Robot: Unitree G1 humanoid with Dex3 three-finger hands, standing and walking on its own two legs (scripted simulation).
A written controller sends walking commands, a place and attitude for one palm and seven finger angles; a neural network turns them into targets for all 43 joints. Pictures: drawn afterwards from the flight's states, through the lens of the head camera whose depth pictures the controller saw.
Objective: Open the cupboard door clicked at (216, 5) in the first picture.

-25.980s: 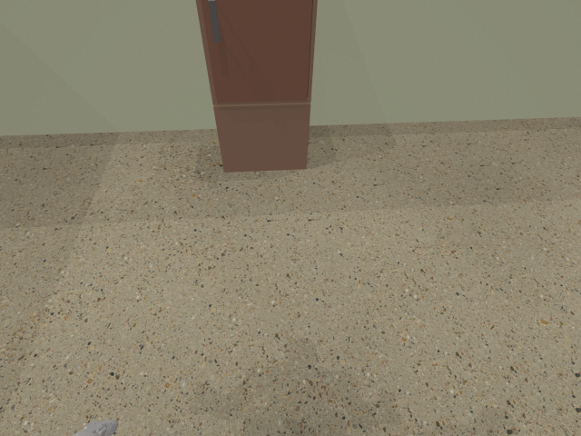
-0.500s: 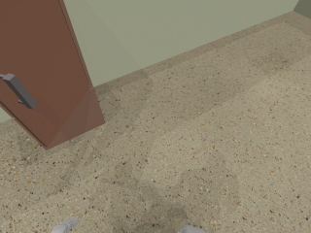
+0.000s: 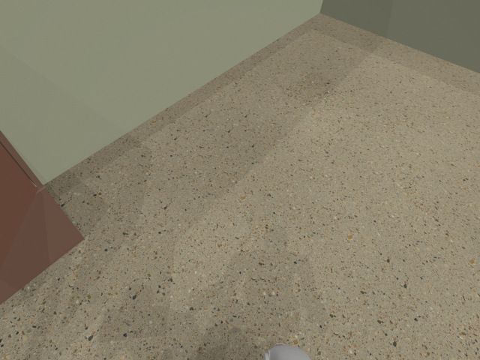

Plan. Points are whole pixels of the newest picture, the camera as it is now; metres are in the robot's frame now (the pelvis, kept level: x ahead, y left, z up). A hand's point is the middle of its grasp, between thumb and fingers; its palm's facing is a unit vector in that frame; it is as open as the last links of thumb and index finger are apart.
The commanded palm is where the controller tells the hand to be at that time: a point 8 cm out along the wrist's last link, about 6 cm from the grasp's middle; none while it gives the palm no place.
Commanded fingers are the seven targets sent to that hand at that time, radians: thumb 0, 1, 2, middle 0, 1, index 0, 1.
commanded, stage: walk to a spot facing it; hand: left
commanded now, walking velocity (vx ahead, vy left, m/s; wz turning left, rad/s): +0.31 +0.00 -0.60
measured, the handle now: out of the picture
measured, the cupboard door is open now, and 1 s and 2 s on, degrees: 41 41 41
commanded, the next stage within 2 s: turn to face it in 1.12 s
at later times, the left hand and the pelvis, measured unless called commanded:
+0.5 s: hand (205, 279) +0.30 +0.08 -0.17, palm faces -0.27 -0.94 -0.19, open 7.2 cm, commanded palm none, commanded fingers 0.00 0.90 0.90 -0.20 -0.30 -0.20 -0.30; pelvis +0.16 -0.08 +0.00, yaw -16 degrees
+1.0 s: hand (260, 191) +0.55 -0.04 -0.17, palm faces -0.40 -0.89 -0.20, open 7.4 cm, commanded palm none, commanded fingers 0.00 0.90 0.90 -0.20 -0.30 -0.20 -0.30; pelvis +0.38 -0.17 -0.02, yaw -24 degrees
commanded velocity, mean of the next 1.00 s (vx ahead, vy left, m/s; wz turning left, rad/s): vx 0.36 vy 0.00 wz -0.31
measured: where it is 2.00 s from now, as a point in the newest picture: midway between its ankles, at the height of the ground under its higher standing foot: (302, 258)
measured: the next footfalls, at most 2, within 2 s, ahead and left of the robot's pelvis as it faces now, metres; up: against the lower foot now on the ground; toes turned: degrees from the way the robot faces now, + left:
right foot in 0.26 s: +0.17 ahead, -0.18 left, +0.00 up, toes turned -16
left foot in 0.62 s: +0.39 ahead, +0.01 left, +0.00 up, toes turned -12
